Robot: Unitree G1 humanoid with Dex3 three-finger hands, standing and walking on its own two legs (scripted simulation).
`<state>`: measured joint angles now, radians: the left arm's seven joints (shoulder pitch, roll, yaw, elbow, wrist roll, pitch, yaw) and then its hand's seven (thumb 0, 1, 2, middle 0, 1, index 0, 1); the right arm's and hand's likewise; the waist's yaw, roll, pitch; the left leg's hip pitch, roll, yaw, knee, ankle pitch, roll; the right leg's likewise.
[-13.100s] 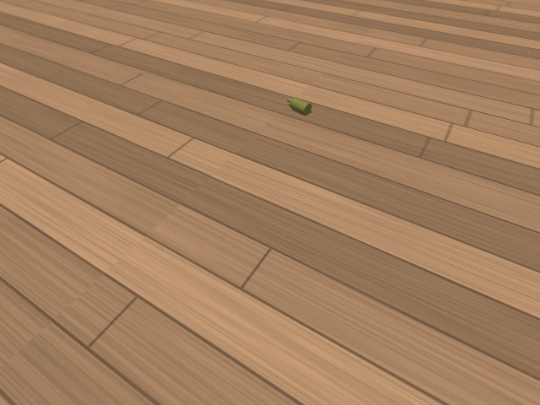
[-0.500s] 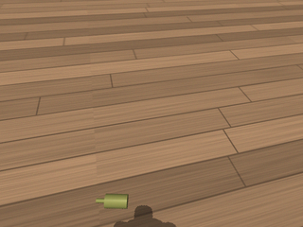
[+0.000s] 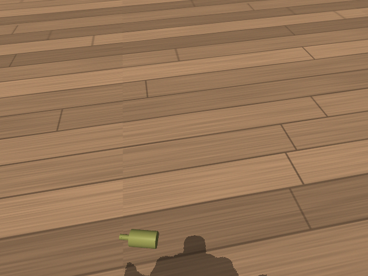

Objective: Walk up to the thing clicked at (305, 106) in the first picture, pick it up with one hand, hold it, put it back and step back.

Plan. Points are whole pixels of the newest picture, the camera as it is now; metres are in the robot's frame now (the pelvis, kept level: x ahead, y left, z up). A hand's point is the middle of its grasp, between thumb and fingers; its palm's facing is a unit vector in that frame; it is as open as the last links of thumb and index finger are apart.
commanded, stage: walk up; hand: left
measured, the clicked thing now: (138, 238) +0.42 +0.28 -0.72
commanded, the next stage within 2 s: stand in 1.18 s
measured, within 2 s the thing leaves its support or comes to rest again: neither
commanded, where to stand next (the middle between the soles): +0.02 +0.03 m, yaw -3 degrees
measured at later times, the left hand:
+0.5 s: hand out of the picture +0.08 +0.29 -0.14, palm faces -0.01 -0.91 -0.40, open 7.4 cm
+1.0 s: hand out of the picture +0.07 +0.28 -0.14, palm faces -0.04 -0.92 -0.38, open 7.4 cm
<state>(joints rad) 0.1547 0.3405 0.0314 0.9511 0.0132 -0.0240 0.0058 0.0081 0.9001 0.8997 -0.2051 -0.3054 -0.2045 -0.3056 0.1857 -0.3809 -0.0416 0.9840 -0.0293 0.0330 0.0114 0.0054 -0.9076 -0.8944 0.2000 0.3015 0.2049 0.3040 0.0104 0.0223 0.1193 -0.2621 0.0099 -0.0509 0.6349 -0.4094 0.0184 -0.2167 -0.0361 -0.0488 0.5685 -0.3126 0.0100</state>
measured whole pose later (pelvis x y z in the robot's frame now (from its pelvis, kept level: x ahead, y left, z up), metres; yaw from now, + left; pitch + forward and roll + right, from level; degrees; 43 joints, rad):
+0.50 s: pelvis +0.00 +0.02 +0.01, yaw -1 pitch -3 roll +0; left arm 0.12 0.39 0.00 1.06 0.01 -0.02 0.02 0.01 0.90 0.90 -0.20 -0.30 -0.20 -0.30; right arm 0.05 -0.35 -0.03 1.00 -0.01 0.03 0.04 0.00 -0.91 -0.89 0.20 0.30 0.21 0.30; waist 0.03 0.00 0.09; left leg -0.16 -0.02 -0.01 0.47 -0.25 0.01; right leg -0.14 -0.06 0.00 0.46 -0.26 0.05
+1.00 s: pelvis -0.01 +0.02 +0.02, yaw -1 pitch -3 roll +0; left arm 0.12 0.37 0.01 1.12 0.02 -0.02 0.01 0.01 0.90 0.90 -0.20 -0.30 -0.20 -0.30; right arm 0.12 -0.36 -0.04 1.10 -0.01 0.04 0.04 0.01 -0.91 -0.89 0.20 0.30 0.20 0.30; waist 0.00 0.01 0.07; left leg -0.14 -0.01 0.00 0.38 -0.19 0.00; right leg -0.13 -0.05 0.00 0.37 -0.20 0.04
